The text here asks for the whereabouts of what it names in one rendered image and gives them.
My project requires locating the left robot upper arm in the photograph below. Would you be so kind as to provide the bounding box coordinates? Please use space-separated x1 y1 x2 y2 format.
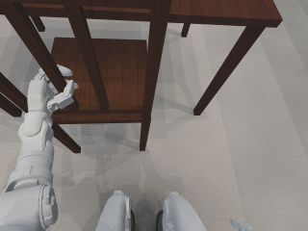
0 184 59 231

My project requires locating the robot right thigh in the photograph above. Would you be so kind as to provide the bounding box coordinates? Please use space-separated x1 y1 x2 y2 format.
163 195 208 231

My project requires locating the robot left hand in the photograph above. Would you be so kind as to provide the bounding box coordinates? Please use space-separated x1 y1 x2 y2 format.
27 64 79 117

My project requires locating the table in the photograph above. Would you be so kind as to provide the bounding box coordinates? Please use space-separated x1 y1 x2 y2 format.
0 0 283 117

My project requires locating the robot left forearm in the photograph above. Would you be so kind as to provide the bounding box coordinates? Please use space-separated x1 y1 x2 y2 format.
0 111 55 198

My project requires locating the robot right hand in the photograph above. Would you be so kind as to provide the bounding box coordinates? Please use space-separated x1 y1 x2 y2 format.
230 218 252 231

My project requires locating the chair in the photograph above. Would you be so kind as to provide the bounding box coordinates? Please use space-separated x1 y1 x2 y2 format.
0 0 172 154

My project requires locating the robot left shin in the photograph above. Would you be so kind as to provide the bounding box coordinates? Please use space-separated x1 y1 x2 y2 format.
113 191 131 231

